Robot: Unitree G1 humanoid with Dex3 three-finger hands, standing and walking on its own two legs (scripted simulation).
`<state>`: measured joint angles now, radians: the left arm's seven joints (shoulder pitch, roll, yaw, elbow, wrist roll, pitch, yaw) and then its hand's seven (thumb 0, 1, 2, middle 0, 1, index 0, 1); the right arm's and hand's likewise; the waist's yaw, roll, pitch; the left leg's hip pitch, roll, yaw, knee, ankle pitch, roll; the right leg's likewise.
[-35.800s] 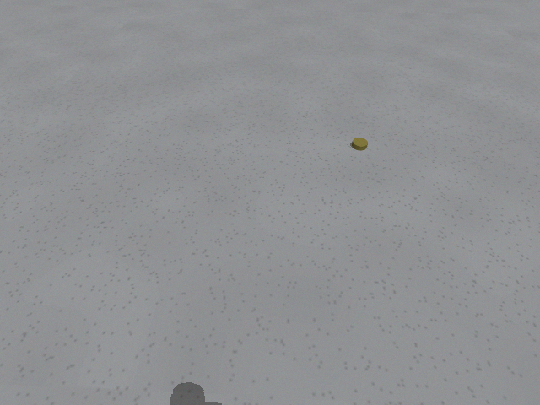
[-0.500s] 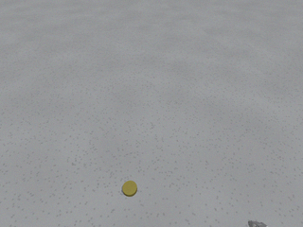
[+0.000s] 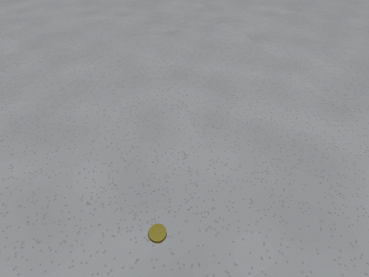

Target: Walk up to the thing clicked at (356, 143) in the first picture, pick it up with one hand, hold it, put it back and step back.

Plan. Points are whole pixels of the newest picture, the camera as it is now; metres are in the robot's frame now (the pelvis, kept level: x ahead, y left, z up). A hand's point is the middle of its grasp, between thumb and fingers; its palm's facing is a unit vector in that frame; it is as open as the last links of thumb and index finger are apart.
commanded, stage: walk up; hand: left
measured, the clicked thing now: (157, 233) +0.52 +0.16 -0.76
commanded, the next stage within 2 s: stand in 0.46 s
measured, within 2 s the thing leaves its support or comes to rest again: neither
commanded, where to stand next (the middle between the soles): +0.17 -0.01 m, yaw -1 degrees
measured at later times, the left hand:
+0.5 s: hand out of the picture +0.10 +0.25 -0.15, palm faces -0.02 -0.93 -0.36, open 7.4 cm
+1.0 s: hand out of the picture +0.07 +0.23 -0.15, palm faces -0.04 -0.94 -0.34, open 7.4 cm
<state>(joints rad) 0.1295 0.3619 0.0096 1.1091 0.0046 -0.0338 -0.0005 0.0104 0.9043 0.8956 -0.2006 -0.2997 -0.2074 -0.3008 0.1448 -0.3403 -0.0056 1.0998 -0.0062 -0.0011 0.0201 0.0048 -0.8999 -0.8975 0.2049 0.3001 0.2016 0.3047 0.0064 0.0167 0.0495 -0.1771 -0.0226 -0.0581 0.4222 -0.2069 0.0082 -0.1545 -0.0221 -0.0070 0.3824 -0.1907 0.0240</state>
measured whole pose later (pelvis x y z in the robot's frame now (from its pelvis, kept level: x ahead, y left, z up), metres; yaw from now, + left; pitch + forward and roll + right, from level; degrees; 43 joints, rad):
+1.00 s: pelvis +0.00 -0.02 +0.00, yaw -1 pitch -3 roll +0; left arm 0.12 0.35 0.00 1.14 0.01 -0.02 0.00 0.01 0.90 0.90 -0.20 -0.30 -0.21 -0.30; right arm 0.10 -0.35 0.00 1.15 -0.01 -0.01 0.01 0.00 -0.90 -0.90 0.20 0.30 0.20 0.30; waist 0.00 0.01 0.05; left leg -0.12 0.00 -0.06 0.32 -0.16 -0.02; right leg -0.12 0.00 0.00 0.32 -0.16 0.00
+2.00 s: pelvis -0.07 +0.03 -0.01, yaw -2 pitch -1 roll -2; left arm 0.06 0.39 0.05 0.89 0.01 0.07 0.03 0.01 0.91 0.90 -0.20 -0.30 -0.21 -0.30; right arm 0.14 -0.35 -0.05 0.94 -0.03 0.04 -0.03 0.00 -0.90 -0.90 0.21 0.30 0.20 0.31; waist -0.02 -0.03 0.21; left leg -0.28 -0.01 0.01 0.59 -0.30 0.05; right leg -0.44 0.10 0.13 1.09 -0.50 0.00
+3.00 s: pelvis -0.31 -0.01 -0.02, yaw -6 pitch -2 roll +1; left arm 0.28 0.35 0.07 0.93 0.05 0.03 -0.02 0.01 0.90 0.90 -0.20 -0.30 -0.21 -0.30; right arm 0.19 -0.43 -0.05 0.89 -0.01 0.03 -0.02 0.00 -0.90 -0.90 0.20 0.30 0.20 0.30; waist 0.04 0.03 0.07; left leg -0.41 -0.01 -0.10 0.88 -0.47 -0.01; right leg -0.20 0.00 0.06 0.64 -0.40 -0.01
